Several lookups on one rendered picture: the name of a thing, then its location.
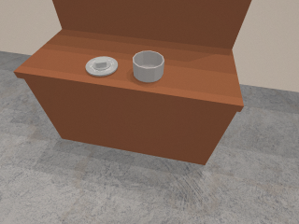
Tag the pot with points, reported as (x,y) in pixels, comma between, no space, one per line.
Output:
(148,66)

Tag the table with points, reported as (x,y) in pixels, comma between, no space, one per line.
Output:
(182,116)

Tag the knob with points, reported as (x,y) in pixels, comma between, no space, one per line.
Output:
(100,61)

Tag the lid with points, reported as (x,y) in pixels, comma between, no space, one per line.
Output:
(102,70)

